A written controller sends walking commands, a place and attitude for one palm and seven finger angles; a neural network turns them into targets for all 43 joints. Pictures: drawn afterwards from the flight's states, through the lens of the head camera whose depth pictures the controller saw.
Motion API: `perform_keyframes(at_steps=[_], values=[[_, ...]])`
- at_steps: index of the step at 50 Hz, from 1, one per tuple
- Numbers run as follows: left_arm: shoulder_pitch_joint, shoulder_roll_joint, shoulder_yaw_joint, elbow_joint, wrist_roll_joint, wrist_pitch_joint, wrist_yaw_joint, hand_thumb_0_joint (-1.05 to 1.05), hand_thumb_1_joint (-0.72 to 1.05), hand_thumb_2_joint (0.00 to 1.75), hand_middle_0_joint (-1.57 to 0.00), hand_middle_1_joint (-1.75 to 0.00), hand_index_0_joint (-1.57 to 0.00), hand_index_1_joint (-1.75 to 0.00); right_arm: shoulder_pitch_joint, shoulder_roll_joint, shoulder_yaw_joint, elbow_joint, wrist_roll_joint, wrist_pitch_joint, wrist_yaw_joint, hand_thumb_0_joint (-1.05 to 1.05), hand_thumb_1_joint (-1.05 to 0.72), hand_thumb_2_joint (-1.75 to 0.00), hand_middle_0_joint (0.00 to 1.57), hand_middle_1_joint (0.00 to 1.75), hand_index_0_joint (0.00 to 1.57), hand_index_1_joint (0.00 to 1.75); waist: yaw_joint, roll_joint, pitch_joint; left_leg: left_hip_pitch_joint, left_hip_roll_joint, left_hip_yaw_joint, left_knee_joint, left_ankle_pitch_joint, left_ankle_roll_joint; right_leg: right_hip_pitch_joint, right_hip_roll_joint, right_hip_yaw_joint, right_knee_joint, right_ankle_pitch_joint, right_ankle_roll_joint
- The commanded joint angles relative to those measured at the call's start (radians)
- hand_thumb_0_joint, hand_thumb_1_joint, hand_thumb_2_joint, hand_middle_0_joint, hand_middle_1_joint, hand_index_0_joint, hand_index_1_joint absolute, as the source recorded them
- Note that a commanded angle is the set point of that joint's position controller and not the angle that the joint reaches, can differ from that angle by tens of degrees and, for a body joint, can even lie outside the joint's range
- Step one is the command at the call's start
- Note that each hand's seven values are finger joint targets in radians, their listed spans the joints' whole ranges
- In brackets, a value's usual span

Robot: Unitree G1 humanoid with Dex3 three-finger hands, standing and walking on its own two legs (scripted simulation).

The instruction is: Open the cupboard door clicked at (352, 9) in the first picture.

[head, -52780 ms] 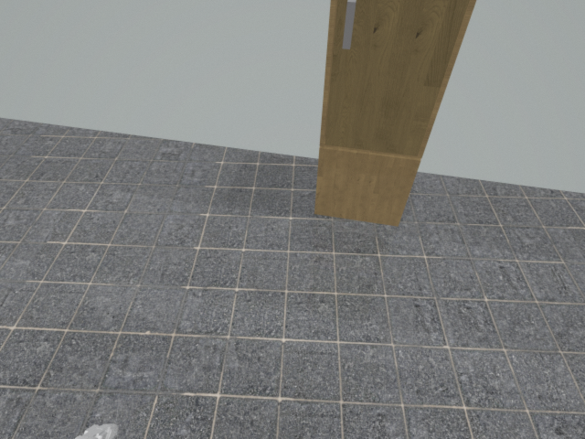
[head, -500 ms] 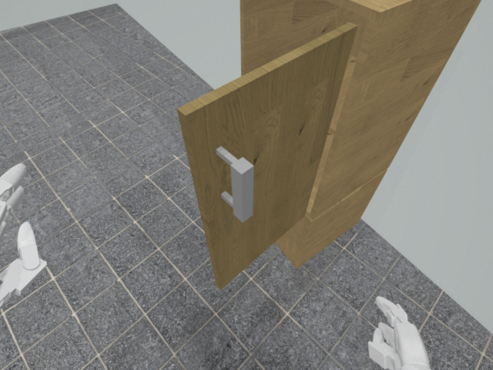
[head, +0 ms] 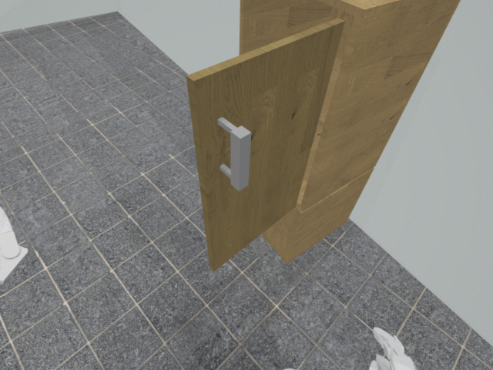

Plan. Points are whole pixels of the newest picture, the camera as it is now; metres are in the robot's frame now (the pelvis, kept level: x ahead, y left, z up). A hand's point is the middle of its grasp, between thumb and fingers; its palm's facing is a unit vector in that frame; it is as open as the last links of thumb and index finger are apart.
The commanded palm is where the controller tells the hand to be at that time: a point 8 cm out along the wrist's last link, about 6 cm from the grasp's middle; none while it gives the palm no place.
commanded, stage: step back with the hand held close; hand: left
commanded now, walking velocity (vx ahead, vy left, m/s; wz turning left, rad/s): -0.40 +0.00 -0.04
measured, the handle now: (232, 154) +0.44 +0.04 +0.12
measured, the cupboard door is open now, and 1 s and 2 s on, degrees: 97 97 97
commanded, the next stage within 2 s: stop stepping back and stand still in 0.34 s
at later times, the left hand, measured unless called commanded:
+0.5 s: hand out of the picture +0.08 +0.27 +0.18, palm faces +0.38 -0.75 -0.54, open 7.4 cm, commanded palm +0.01 +0.30 +0.19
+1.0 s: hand out of the picture -0.02 +0.26 +0.18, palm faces +0.42 -0.77 -0.48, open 7.4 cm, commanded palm -0.08 +0.29 +0.19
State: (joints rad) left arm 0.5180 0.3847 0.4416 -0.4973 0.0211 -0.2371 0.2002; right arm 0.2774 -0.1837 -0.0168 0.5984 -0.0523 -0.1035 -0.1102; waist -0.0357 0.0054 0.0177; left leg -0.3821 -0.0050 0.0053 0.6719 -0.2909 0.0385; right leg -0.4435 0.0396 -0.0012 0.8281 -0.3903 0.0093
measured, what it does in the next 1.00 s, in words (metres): walks backwards: right foot, then left foot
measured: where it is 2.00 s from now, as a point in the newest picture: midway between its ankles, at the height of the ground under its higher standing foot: outside the picture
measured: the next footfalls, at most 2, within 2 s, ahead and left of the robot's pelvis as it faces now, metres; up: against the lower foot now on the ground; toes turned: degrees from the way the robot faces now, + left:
right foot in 0.08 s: +0.00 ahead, -0.11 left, +0.00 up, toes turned -1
left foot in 0.40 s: -0.07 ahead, +0.13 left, +0.00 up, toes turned +1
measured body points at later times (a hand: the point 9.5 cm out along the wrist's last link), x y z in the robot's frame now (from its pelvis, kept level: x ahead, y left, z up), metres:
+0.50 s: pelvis -0.13 +0.00 +0.01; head -0.09 +0.03 +0.46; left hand +0.05 +0.30 +0.21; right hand +0.06 -0.24 -0.05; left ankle -0.11 +0.13 -0.72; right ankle -0.09 -0.11 -0.71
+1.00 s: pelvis -0.23 -0.01 +0.01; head -0.24 +0.01 +0.46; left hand -0.05 +0.30 +0.21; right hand -0.10 -0.25 -0.08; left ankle -0.17 +0.11 -0.70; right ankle -0.21 -0.10 -0.73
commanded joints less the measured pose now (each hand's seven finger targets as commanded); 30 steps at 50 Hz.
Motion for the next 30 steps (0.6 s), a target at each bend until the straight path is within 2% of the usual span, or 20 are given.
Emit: perform_keyframes(at_steps=[1, 3, 5, 6, 7, 8, 9, 11, 14, 17, 18, 19, 20, 22, 24, 26, 27, 28, 29, 30], values=[[0.038, 0.127, 0.067, -0.208, -0.032, -0.048, 0.012, 0.00, 0.90, 0.90, -0.20, -0.30, -0.20, -0.30, -0.111, -0.139, -0.043, -0.118, 0.006, -0.099, 0.018, 0.00, -0.90, -0.90, 0.20, 0.30, 0.20, 0.30, 0.019, 0.209, -0.117, 0.141, 0.251, -0.230, -0.266, 0.529, 0.077, 0.133, -0.017, -0.002, -0.222, 0.017, -0.003], [-0.002, 0.171, 0.084, -0.216, -0.040, -0.051, -0.016, 0.00, 0.90, 0.90, -0.20, -0.30, -0.20, -0.30, -0.144, -0.157, -0.037, -0.109, 0.027, -0.096, 0.040, 0.00, -0.90, -0.90, 0.20, 0.30, 0.20, 0.30, 0.030, 0.149, -0.138, 0.135, 0.215, -0.173, -0.219, 0.456, 0.033, 0.235, -0.062, 0.028, -0.407, 0.309, -0.014], [-0.039, 0.215, 0.099, -0.176, -0.046, -0.059, -0.030, 0.00, 0.90, 0.90, -0.20, -0.30, -0.20, -0.30, -0.161, -0.139, -0.033, -0.126, 0.040, -0.076, 0.045, 0.00, -0.90, -0.90, 0.20, 0.30, 0.20, 0.30, 0.014, -0.101, -0.133, 0.035, 0.075, -0.018, -0.046, 0.125, -0.047, 0.238, -0.266, 0.235, -0.442, 0.723, -0.104], [-0.033, 0.192, 0.079, -0.154, -0.053, -0.048, -0.029, 0.00, 0.90, 0.90, -0.20, -0.30, -0.20, -0.30, -0.160, -0.124, -0.041, -0.128, 0.062, -0.068, 0.044, 0.00, -0.90, -0.90, 0.20, 0.30, 0.20, 0.30, 0.029, -0.187, -0.155, -0.045, 0.006, 0.006, 0.139, -0.089, -0.058, 0.257, -0.361, 0.327, -0.459, 0.939, -0.149], [-0.001, 0.228, 0.124, -0.141, -0.050, -0.032, -0.028, 0.00, 0.90, 0.90, -0.20, -0.30, -0.20, -0.30, -0.164, -0.125, -0.050, -0.127, 0.065, -0.062, 0.044, 0.00, -0.90, -0.90, 0.20, 0.30, 0.20, 0.30, 0.049, -0.197, -0.190, -0.082, -0.011, -0.029, 0.286, -0.179, -0.052, 0.273, -0.378, 0.311, -0.455, 0.978, -0.142], [0.016, 0.233, 0.135, -0.153, -0.047, -0.025, -0.029, 0.00, 0.90, 0.90, -0.20, -0.30, -0.20, -0.30, -0.168, -0.101, -0.035, -0.138, 0.059, -0.054, 0.045, 0.00, -0.90, -0.90, 0.20, 0.30, 0.20, 0.30, 0.044, -0.184, -0.210, -0.121, 0.002, -0.041, 0.329, -0.172, -0.060, 0.326, -0.366, 0.247, -0.407, 1.024, -0.159], [0.036, 0.227, 0.143, -0.156, -0.042, -0.023, -0.030, 0.00, 0.90, 0.90, -0.20, -0.30, -0.20, -0.30, -0.177, -0.086, -0.024, -0.149, 0.058, -0.043, 0.042, 0.00, -0.90, -0.90, 0.20, 0.30, 0.20, 0.30, 0.039, -0.166, -0.207, -0.121, 0.013, -0.021, 0.324, -0.160, -0.069, 0.331, -0.342, 0.200, -0.388, 1.034, -0.166], [0.066, 0.203, 0.118, -0.159, -0.035, -0.018, -0.029, 0.00, 0.90, 0.90, -0.20, -0.30, -0.20, -0.30, -0.218, -0.076, -0.015, -0.152, 0.062, -0.024, 0.028, 0.00, -0.90, -0.90, 0.20, 0.30, 0.20, 0.30, 0.041, -0.101, -0.169, -0.090, 0.025, 0.005, 0.226, -0.167, -0.062, 0.310, -0.333, 0.191, -0.390, 1.035, -0.163], [0.058, 0.237, 0.153, -0.239, -0.034, -0.013, -0.020, 0.00, 0.90, 0.90, -0.20, -0.30, -0.20, -0.30, -0.188, -0.092, -0.016, -0.159, 0.051, -0.017, 0.015, 0.00, -0.90, -0.90, 0.20, 0.30, 0.20, 0.30, 0.038, -0.119, -0.211, -0.012, 0.017, 0.039, 0.064, -0.137, -0.056, 0.321, -0.298, 0.178, -0.408, 0.971, -0.138], [0.090, 0.240, 0.156, -0.271, -0.036, -0.021, -0.018, 0.00, 0.90, 0.90, -0.20, -0.30, -0.20, -0.30, -0.146, -0.118, -0.032, -0.143, 0.048, -0.015, 0.009, 0.00, -0.90, -0.90, 0.20, 0.30, 0.20, 0.30, 0.024, -0.053, -0.252, 0.084, 0.031, 0.020, -0.219, 0.028, -0.049, 0.350, -0.242, 0.133, -0.370, 0.842, -0.084], [0.074, 0.242, 0.150, -0.285, -0.041, -0.031, -0.020, 0.00, 0.90, 0.90, -0.20, -0.30, -0.20, -0.30, -0.143, -0.137, -0.047, -0.146, 0.050, -0.017, 0.007, 0.00, -0.90, -0.90, 0.20, 0.30, 0.20, 0.30, 0.020, -0.001, -0.245, 0.135, 0.088, -0.030, -0.315, 0.223, -0.028, 0.311, -0.186, 0.100, -0.315, 0.729, -0.037], [0.069, 0.254, 0.166, -0.303, -0.040, -0.046, -0.023, 0.00, 0.90, 0.90, -0.20, -0.30, -0.20, -0.30, -0.159, -0.164, -0.067, -0.162, 0.052, -0.019, 0.008, 0.00, -0.90, -0.90, 0.20, 0.30, 0.20, 0.30, 0.041, 0.126, -0.250, 0.132, 0.204, -0.152, -0.317, 0.418, 0.016, 0.269, -0.099, 0.059, -0.271, 0.529, 0.010], [0.084, 0.258, 0.178, -0.293, -0.046, -0.053, -0.031, 0.00, 0.90, 0.90, -0.20, -0.30, -0.20, -0.30, -0.146, -0.172, -0.076, -0.164, 0.059, -0.029, 0.015, 0.00, -0.90, -0.90, 0.20, 0.30, 0.20, 0.30, 0.050, 0.162, -0.256, 0.125, 0.257, -0.147, -0.323, 0.462, 0.040, 0.245, -0.053, 0.032, -0.227, 0.305, 0.025], [0.046, 0.248, 0.177, -0.316, -0.049, -0.061, -0.036, 0.00, 0.90, 0.90, -0.20, -0.30, -0.20, -0.30, -0.177, -0.159, -0.070, -0.166, 0.034, -0.052, 0.017, 0.00, -0.90, -0.90, 0.20, 0.30, 0.20, 0.30, 0.032, 0.280, -0.193, 0.034, 0.308, -0.182, -0.355, 0.577, 0.077, 0.189, -0.034, 0.004, -0.021, 0.133, 0.016], [0.064, 0.187, 0.132, -0.275, -0.049, -0.054, -0.037, 0.00, 0.90, 0.90, -0.20, -0.30, -0.20, -0.30, -0.133, -0.145, -0.061, -0.145, 0.036, -0.076, 0.027, 0.00, -0.90, -0.90, 0.20, 0.30, 0.20, 0.30, 0.041, 0.225, -0.138, 0.057, 0.292, -0.131, -0.335, 0.484, 0.087, 0.139, -0.030, 0.015, -0.003, -0.049, 0.008], [0.027, 0.171, 0.094, -0.282, -0.045, -0.043, -0.034, 0.00, 0.90, 0.90, -0.20, -0.30, -0.20, -0.30, -0.113, -0.159, -0.053, -0.141, 0.054, -0.099, 0.034, 0.00, -0.90, -0.90, 0.20, 0.30, 0.20, 0.30, 0.032, 0.155, -0.138, 0.153, 0.236, -0.086, -0.291, 0.394, 0.053, 0.146, -0.035, -0.015, -0.202, 0.019, 0.013], [0.018, 0.159, 0.065, -0.245, -0.041, -0.031, -0.033, 0.00, 0.90, 0.90, -0.20, -0.30, -0.20, -0.30, -0.124, -0.165, -0.044, -0.139, 0.057, -0.101, 0.033, 0.00, -0.90, -0.90, 0.20, 0.30, 0.20, 0.30, 0.023, 0.124, -0.105, 0.124, 0.217, -0.087, -0.281, 0.295, 0.036, 0.191, -0.039, -0.018, -0.308, 0.079, 0.015], [0.001, 0.161, 0.061, -0.208, -0.040, -0.020, -0.034, 0.00, 0.90, 0.90, -0.20, -0.30, -0.20, -0.30, -0.133, -0.166, -0.035, -0.136, 0.055, -0.097, 0.033, 0.00, -0.90, -0.90, 0.20, 0.30, 0.20, 0.30, 0.020, 0.086, -0.078, 0.069, 0.174, -0.058, -0.272, 0.096, 0.010, 0.240, -0.056, 0.012, -0.413, 0.155, 0.008], [-0.055, 0.179, 0.060, -0.196, -0.041, -0.016, -0.035, 0.00, 0.90, 0.90, -0.20, -0.30, -0.20, -0.30, -0.152, -0.160, -0.030, -0.137, 0.051, -0.092, 0.033, 0.00, -0.90, -0.90, 0.20, 0.30, 0.20, 0.30, 0.010, -0.012, -0.048, 0.047, 0.101, -0.028, -0.231, -0.087, -0.020, 0.205, -0.110, 0.111, -0.500, 0.126, -0.024], [-0.104, 0.201, 0.079, -0.181, -0.044, -0.015, -0.034, 0.00, 0.90, 0.90, -0.20, -0.30, -0.20, -0.30, -0.163, -0.156, -0.026, -0.129, 0.039, -0.090, 0.029, 0.00, -0.90, -0.90, 0.20, 0.30, 0.20, 0.30, 0.006, -0.044, -0.026, 0.089, 0.052, -0.003, -0.168, -0.106, -0.037, 0.098, -0.166, 0.184, -0.575, -0.013, -0.059]])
